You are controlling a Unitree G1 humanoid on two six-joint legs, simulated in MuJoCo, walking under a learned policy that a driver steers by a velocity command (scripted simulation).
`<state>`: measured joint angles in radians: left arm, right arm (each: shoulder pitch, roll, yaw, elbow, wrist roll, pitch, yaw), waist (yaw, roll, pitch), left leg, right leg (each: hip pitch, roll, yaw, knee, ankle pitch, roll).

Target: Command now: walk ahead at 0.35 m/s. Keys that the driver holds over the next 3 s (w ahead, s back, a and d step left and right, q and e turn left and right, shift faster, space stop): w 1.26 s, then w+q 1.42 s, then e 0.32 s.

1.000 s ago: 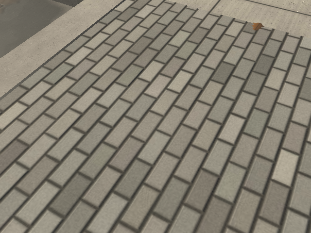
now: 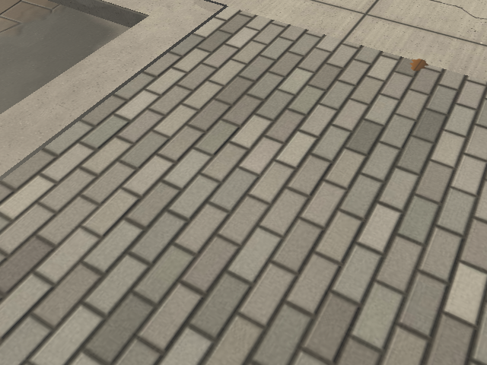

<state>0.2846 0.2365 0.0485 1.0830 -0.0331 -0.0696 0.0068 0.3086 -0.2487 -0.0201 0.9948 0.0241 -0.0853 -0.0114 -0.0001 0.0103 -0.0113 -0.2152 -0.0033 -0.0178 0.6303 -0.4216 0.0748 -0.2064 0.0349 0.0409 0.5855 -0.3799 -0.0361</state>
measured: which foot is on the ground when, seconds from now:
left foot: down 0.00-0.46, up 0.48-0.94, down 0.96-1.00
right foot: down 0.00-0.06, up 0.08-0.42, down 0.44-0.96, up 0.98-1.00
